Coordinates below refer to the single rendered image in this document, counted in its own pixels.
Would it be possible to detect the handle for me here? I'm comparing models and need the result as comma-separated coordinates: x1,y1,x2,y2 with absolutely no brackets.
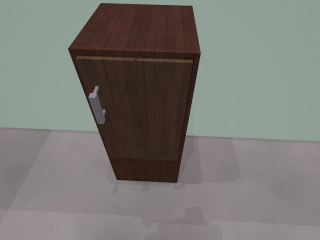
88,86,106,124

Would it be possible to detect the cupboard door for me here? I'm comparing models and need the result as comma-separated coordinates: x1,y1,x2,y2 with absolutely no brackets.
75,55,193,161

